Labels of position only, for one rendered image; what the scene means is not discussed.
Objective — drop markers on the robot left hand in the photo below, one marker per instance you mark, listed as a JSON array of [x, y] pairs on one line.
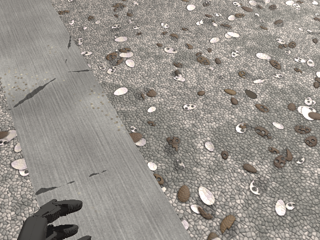
[[36, 226]]

